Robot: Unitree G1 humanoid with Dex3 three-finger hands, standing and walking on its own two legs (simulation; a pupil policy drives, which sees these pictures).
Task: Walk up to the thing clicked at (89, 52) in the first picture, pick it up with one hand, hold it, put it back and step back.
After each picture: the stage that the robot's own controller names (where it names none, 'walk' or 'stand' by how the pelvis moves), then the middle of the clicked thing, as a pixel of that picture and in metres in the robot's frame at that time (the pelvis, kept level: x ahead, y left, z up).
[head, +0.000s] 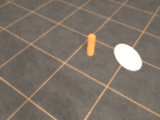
stand; (91, 45) +1.26 -0.17 -0.65
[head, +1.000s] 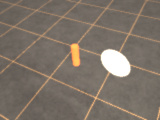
walk; (75, 55) +1.15 +0.11 -0.63
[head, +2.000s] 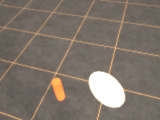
walk; (58, 89) +0.72 +0.22 -0.65
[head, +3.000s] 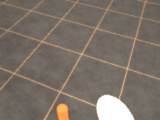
walk; (63, 116) +0.49 +0.13 -0.64
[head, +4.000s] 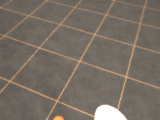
stand; out of the picture +0.42 +0.12 -0.65
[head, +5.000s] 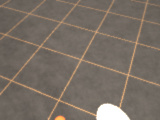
stand; out of the picture +0.41 +0.13 -0.66
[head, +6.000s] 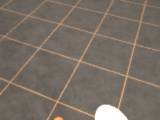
stand; out of the picture +0.41 +0.14 -0.66
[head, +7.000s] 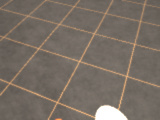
stand; out of the picture +0.40 +0.14 -0.66
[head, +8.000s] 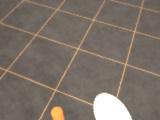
go down; (58, 117) +0.42 +0.13 -0.65
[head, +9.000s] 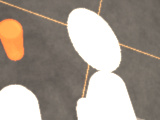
go down; (13, 43) +0.50 +0.16 -0.23
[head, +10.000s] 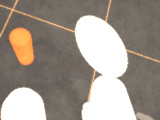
close in; (23, 49) +0.50 +0.15 -0.26
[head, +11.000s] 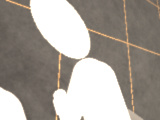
close in; out of the picture +0.49 +0.19 -0.17
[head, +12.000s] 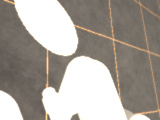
close; out of the picture +0.50 +0.21 -0.17
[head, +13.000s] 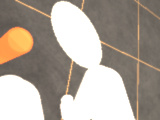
lift; (5, 49) +0.43 +0.16 -0.19
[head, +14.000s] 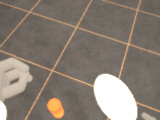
lift; (56, 109) +0.39 +0.11 -0.50
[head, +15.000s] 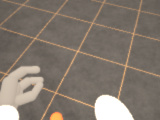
hold; out of the picture +0.39 +0.12 -0.60
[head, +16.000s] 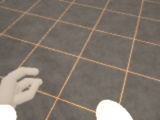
stand; out of the picture +0.37 +0.12 -0.62
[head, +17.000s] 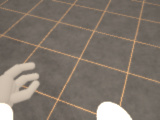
stand; out of the picture +0.37 +0.12 -0.62
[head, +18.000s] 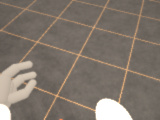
stand; out of the picture +0.37 +0.11 -0.62
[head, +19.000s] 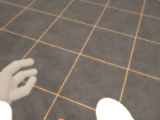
stand; out of the picture +0.37 +0.11 -0.61
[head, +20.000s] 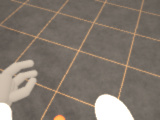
stand; out of the picture +0.38 +0.11 -0.61
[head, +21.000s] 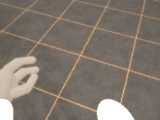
stand; out of the picture +0.36 +0.11 -0.61
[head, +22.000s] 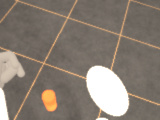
crouch; (50, 101) +0.40 +0.11 -0.51
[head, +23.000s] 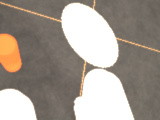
lower; (9, 56) +0.45 +0.14 -0.22
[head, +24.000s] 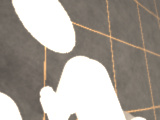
lower; out of the picture +0.44 +0.19 -0.17
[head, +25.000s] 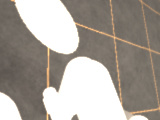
lower; out of the picture +0.44 +0.19 -0.17
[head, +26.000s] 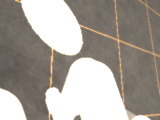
lower; out of the picture +0.45 +0.19 -0.17
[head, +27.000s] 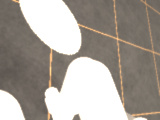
lower; out of the picture +0.44 +0.19 -0.18
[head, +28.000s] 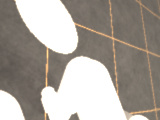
open; out of the picture +0.43 +0.17 -0.18
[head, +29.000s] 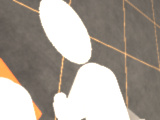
stand; (13, 92) +0.30 +0.08 -0.28
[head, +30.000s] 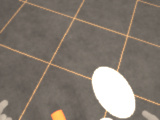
stand; out of the picture +0.24 +0.06 -0.59
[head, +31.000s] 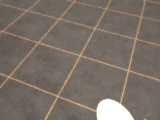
stand; out of the picture +0.21 +0.06 -0.69
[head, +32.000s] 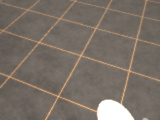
stand; out of the picture +0.20 +0.07 -0.69
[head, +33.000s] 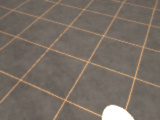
stand; out of the picture +0.22 +0.07 -0.74
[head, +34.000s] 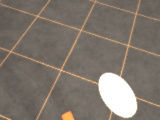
walk; out of the picture +0.27 +0.00 -0.73
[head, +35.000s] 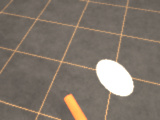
walk; (75, 110) +0.47 +0.06 -0.72
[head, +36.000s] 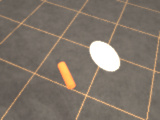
walk; (66, 75) +0.80 +0.07 -0.72
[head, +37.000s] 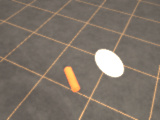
stand; (71, 78) +0.89 +0.05 -0.74
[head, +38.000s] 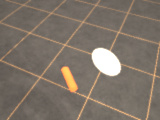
stand; (69, 78) +0.89 +0.07 -0.75
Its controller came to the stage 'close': yes
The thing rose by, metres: 0.01
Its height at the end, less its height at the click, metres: -0.09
